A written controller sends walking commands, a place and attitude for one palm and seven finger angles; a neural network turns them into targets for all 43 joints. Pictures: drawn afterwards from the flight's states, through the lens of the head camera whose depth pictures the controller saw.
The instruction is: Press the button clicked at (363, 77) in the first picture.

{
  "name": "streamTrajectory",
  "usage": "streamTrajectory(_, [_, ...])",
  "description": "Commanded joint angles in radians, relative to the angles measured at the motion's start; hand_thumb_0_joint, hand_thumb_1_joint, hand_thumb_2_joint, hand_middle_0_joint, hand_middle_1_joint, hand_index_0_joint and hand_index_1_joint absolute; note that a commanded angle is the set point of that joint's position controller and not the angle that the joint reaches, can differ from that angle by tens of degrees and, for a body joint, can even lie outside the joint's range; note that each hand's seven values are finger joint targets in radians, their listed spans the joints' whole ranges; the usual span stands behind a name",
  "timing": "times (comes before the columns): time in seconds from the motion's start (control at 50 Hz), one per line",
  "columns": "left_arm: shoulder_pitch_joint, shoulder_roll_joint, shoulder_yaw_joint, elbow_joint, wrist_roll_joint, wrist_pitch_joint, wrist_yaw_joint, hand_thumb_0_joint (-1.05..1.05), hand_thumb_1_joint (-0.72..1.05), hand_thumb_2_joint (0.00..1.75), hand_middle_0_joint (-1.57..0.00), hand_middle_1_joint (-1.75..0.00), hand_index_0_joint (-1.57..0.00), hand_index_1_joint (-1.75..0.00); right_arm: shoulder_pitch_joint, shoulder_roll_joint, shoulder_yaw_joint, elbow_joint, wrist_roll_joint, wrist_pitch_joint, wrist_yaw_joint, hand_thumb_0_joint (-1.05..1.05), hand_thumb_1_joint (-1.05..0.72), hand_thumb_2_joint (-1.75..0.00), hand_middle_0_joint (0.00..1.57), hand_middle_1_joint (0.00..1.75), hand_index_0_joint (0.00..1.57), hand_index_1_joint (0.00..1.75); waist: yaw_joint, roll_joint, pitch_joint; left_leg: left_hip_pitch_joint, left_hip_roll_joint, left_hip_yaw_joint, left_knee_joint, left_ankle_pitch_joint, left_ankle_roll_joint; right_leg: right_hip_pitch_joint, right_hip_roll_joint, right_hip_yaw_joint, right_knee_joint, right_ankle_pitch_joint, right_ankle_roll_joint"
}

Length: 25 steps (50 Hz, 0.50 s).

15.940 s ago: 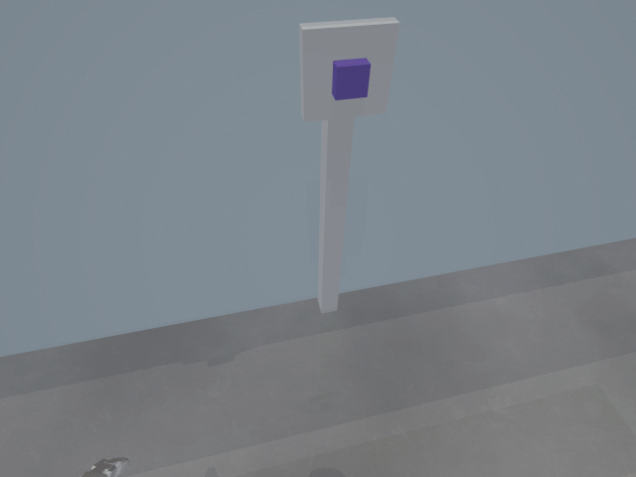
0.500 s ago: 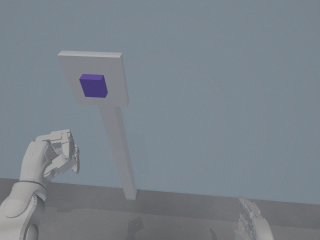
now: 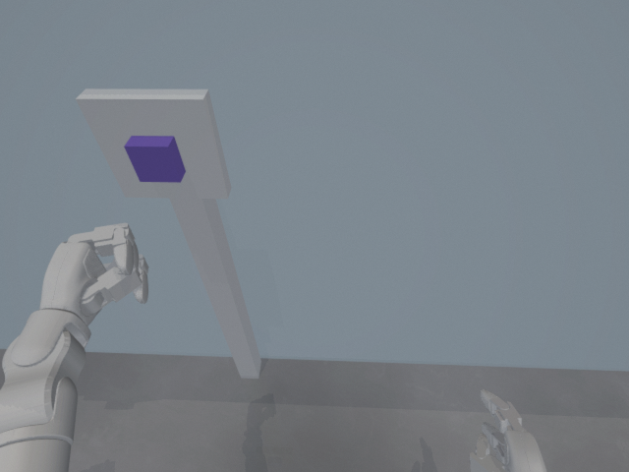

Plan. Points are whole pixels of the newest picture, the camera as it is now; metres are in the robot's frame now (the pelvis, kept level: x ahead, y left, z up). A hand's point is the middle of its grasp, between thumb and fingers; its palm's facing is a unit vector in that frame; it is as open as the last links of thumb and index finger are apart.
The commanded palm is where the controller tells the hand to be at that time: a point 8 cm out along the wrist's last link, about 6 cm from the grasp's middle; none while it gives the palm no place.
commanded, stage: aim a knuckle at the button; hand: left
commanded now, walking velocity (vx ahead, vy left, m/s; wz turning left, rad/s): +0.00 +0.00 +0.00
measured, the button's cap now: (157, 158) +0.51 +0.28 +0.14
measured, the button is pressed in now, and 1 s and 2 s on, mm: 0 0 1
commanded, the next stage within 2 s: press the button with the knuckle in 1.50 s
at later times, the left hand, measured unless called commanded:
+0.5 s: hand (150, 234) +0.36 +0.24 +0.13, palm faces +0.06 -1.00 -0.02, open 3.1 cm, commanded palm +0.34 +0.29 +0.12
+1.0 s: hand (169, 208) +0.42 +0.24 +0.12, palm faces +0.03 -1.00 -0.01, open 3.1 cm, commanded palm +0.39 +0.29 +0.12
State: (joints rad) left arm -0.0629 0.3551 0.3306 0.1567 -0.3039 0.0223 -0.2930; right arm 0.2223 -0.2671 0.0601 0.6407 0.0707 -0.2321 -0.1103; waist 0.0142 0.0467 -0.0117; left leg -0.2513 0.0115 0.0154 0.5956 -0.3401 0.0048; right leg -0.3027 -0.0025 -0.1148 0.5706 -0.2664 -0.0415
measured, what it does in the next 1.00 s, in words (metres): stands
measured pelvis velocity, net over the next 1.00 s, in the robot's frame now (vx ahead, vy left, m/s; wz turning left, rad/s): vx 0.01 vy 0.02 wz -0.04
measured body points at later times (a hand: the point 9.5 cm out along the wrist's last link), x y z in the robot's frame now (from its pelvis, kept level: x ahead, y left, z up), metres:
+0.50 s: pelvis +0.00 +0.01 +0.00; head +0.02 +0.00 +0.45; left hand +0.35 +0.29 +0.13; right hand +0.14 -0.23 -0.09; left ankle -0.01 +0.12 -0.73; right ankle +0.03 -0.09 -0.73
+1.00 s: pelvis +0.01 +0.02 +0.00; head +0.04 +0.02 +0.44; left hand +0.42 +0.29 +0.12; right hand +0.08 -0.25 -0.11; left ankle -0.01 +0.12 -0.73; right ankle +0.03 -0.09 -0.73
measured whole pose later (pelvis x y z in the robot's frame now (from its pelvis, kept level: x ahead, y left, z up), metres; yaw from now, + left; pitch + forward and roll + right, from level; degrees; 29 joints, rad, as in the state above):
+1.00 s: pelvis +0.01 +0.02 +0.00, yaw -2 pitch +7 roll -1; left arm -0.54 0.43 0.38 0.78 -0.21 -0.19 -0.30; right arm 0.35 -0.28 0.04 0.64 0.05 -0.07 -0.07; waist -0.06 0.02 -0.04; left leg -0.39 0.00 0.06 0.63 -0.36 0.03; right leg -0.45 -0.01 -0.07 0.60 -0.26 -0.02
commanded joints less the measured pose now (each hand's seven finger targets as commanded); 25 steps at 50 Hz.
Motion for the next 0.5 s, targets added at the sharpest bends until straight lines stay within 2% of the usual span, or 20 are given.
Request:
streamTrajectory(0.0, [-0.318,0.233,0.108,-0.161,-0.019,-0.104,0.011,0.00,0.90,0.90,-1.30,-1.50,-1.30,-1.50,-0.093,-0.107,-0.048,-0.159,-0.001,-0.058,-0.006,0.00,-0.90,-0.90,0.20,0.30,0.20,0.30,0.005,-0.010,-0.209,-0.027,-0.016,-0.026,-0.086,0.211,0.022,0.133,-0.024,0.096,-0.080,0.164,0.030])
streamTrajectory(0.04, [-0.319,0.255,0.123,-0.114,-0.010,-0.108,0.014,0.00,0.90,0.90,-1.30,-1.50,-1.30,-1.50,-0.080,-0.115,-0.053,-0.155,-0.003,-0.052,-0.004,0.00,-0.90,-0.90,0.20,0.30,0.20,0.30,0.008,-0.033,-0.203,-0.045,-0.013,-0.028,-0.086,0.222,0.023,0.140,-0.023,0.094,-0.075,0.179,0.027])
streamTrajectory(0.06, [-0.321,0.229,0.095,-0.104,-0.004,-0.105,0.007,0.00,0.90,0.90,-1.30,-1.50,-1.30,-1.50,-0.078,-0.115,-0.053,-0.160,0.000,-0.050,-0.002,0.00,-0.90,-0.90,0.20,0.30,0.20,0.30,0.005,0.001,-0.204,-0.031,-0.014,-0.021,-0.086,0.232,0.024,0.130,-0.024,0.097,-0.072,0.200,0.026])
streamTrajectory(0.08, [-0.328,0.225,0.089,-0.085,-0.003,-0.101,0.004,0.00,0.90,0.90,-1.30,-1.50,-1.30,-1.50,-0.072,-0.116,-0.055,-0.158,0.001,-0.046,-0.002,0.00,-0.90,-0.90,0.20,0.30,0.20,0.30,0.000,-0.012,-0.199,-0.032,-0.014,-0.020,-0.085,0.226,0.024,0.121,-0.024,0.094,-0.073,0.200,0.027])
streamTrajectory(0.1, [-0.347,0.229,0.083,-0.085,0.002,-0.100,0.002,0.00,0.90,0.90,-1.30,-1.50,-1.30,-1.50,-0.067,-0.119,-0.057,-0.159,0.002,-0.043,-0.002,0.00,-0.90,-0.90,0.20,0.30,0.20,0.30,-0.002,0.013,-0.202,-0.027,-0.015,-0.022,-0.087,0.227,0.022,0.112,-0.022,0.091,-0.071,0.199,0.024])
streamTrajectory(0.12, [-0.357,0.217,0.073,-0.075,0.002,-0.098,-0.002,0.00,0.90,0.90,-1.30,-1.50,-1.30,-1.50,-0.063,-0.120,-0.058,-0.162,0.001,-0.041,-0.002,0.00,-0.90,-0.90,0.20,0.30,0.20,0.30,-0.005,0.000,-0.205,-0.025,-0.015,-0.023,-0.086,0.234,0.024,0.111,-0.022,0.090,-0.069,0.212,0.024])
streamTrajectory(0.16, [-0.373,0.255,0.104,-0.077,0.004,-0.103,-0.005,0.00,0.90,0.90,-1.30,-1.50,-1.30,-1.50,-0.053,-0.125,-0.062,-0.163,-0.001,-0.033,-0.002,0.00,-0.90,-0.90,0.20,0.30,0.20,0.30,-0.001,-0.013,-0.241,-0.023,-0.011,-0.021,-0.084,0.256,0.025,0.134,-0.021,0.092,-0.063,0.235,0.024])
streamTrajectory(0.18, [-0.388,0.244,0.093,-0.072,0.003,-0.105,-0.005,0.00,0.90,0.90,-1.30,-1.50,-1.30,-1.50,-0.052,-0.123,-0.061,-0.165,-0.001,-0.030,-0.003,0.00,-0.90,-0.90,0.20,0.30,0.20,0.30,-0.004,-0.014,-0.238,-0.020,-0.011,-0.022,-0.084,0.261,0.025,0.126,-0.020,0.088,-0.062,0.242,0.023])
streamTrajectory(0.2, [-0.423,0.260,0.104,-0.081,0.003,-0.113,-0.002,0.00,0.90,0.90,-1.30,-1.50,-1.30,-1.50,-0.048,-0.123,-0.063,-0.161,-0.001,-0.028,-0.004,0.00,-0.90,-0.90,0.20,0.30,0.20,0.30,-0.008,-0.004,-0.250,-0.011,-0.011,-0.021,-0.082,0.264,0.024,0.125,-0.020,0.090,-0.061,0.247,0.023])
streamTrajectory(0.24, [-0.441,0.268,0.111,-0.069,0.004,-0.129,0.007,0.00,0.90,0.90,-1.30,-1.50,-1.30,-1.50,-0.043,-0.124,-0.059,-0.158,-0.006,-0.023,-0.003,0.00,-0.90,-0.90,0.20,0.30,0.20,0.30,-0.007,-0.015,-0.246,-0.021,-0.009,-0.026,-0.087,0.260,0.023,0.123,-0.016,0.087,-0.059,0.235,0.021])
streamTrajectory(0.28, [-0.501,0.272,0.111,-0.042,0.009,-0.144,0.012,0.00,0.90,0.90,-1.30,-1.50,-1.30,-1.50,-0.036,-0.123,-0.060,-0.148,-0.004,-0.017,-0.005,0.00,-0.90,-0.90,0.20,0.30,0.20,0.30,-0.019,-0.005,-0.235,-0.015,-0.007,-0.025,-0.091,0.249,0.021,0.105,-0.015,0.088,-0.062,0.223,0.021])
streamTrajectory(0.3, [-0.506,0.264,0.103,-0.029,0.013,-0.150,0.013,0.00,0.90,0.90,-1.30,-1.50,-1.30,-1.50,-0.031,-0.122,-0.060,-0.148,-0.006,-0.014,-0.005,0.00,-0.90,-0.90,0.20,0.30,0.20,0.30,-0.018,0.008,-0.251,-0.009,-0.008,-0.025,-0.091,0.254,0.021,0.105,-0.015,0.087,-0.058,0.226,0.020])
streamTrajectory(0.36, [-0.557,0.247,0.070,0.036,0.027,-0.152,0.012,0.00,0.90,0.90,-1.30,-1.50,-1.30,-1.50,-0.017,-0.124,-0.061,-0.139,-0.003,-0.002,-0.006,0.00,-0.90,-0.90,0.20,0.30,0.20,0.30,-0.032,0.007,-0.234,-0.002,-0.004,-0.028,-0.092,0.241,0.020,0.071,-0.013,0.081,-0.060,0.206,0.018])
streamTrajectory(0.38, [-0.598,0.230,0.046,0.057,0.027,-0.150,0.008,0.00,0.90,0.90,-1.30,-1.50,-1.30,-1.50,-0.013,-0.127,-0.059,-0.135,-0.003,0.001,-0.007,0.00,-0.90,-0.90,0.20,0.30,0.20,0.30,-0.043,0.009,-0.234,-0.001,-0.006,-0.030,-0.091,0.229,0.020,0.058,-0.013,0.084,-0.062,0.198,0.018])
streamTrajectory(0.4, [-0.603,0.252,0.064,0.097,0.030,-0.148,0.007,0.00,0.90,0.90,-1.30,-1.50,-1.30,-1.50,-0.006,-0.130,-0.062,-0.128,-0.002,0.006,-0.009,0.00,-0.90,-0.90,0.20,0.30,0.20,0.30,-0.042,0.007,-0.220,-0.011,-0.005,-0.032,-0.090,0.217,0.019,0.048,-0.013,0.082,-0.064,0.184,0.016])
streamTrajectory(0.42, [-0.627,0.235,0.042,0.103,0.032,-0.151,0.003,0.00,0.90,0.90,-1.30,-1.50,-1.30,-1.50,-0.003,-0.132,-0.061,-0.130,-0.002,0.009,-0.007,0.00,-0.90,-0.90,0.20,0.30,0.20,0.30,-0.046,0.007,-0.227,-0.011,-0.007,-0.035,-0.090,0.219,0.018,0.046,-0.014,0.081,-0.061,0.186,0.015])
streamTrajectory(0.44, [-0.624,0.241,0.047,0.124,0.034,-0.151,0.002,0.00,0.90,0.90,-1.30,-1.50,-1.30,-1.50,0.002,-0.134,-0.062,-0.132,-0.002,0.013,-0.006,0.00,-0.90,-0.90,0.20,0.30,0.20,0.30,-0.040,-0.019,-0.237,-0.015,-0.003,-0.040,-0.090,0.224,0.019,0.052,-0.011,0.078,-0.057,0.185,0.012])
streamTrajectory(0.46, [-0.641,0.231,0.033,0.148,0.039,-0.150,0.000,0.00,0.90,0.90,-1.30,-1.50,-1.30,-1.50,0.004,-0.135,-0.061,-0.132,-0.002,0.017,-0.005,0.00,-0.90,-0.90,0.20,0.30,0.20,0.30,-0.044,-0.005,-0.241,-0.010,-0.003,-0.038,-0.090,0.228,0.019,0.044,-0.012,0.079,-0.055,0.190,0.012])
streamTrajectory(0.48, [-0.670,0.261,0.057,0.163,0.039,-0.153,0.003,0.00,0.90,0.90,-1.30,-1.50,-1.30,-1.50,0.011,-0.138,-0.063,-0.128,-0.004,0.023,-0.006,0.00,-0.90,-0.90,0.20,0.30,0.20,0.30,-0.042,-0.005,-0.255,-0.013,-0.004,-0.035,-0.083,0.234,0.019,0.048,-0.014,0.082,-0.052,0.200,0.013])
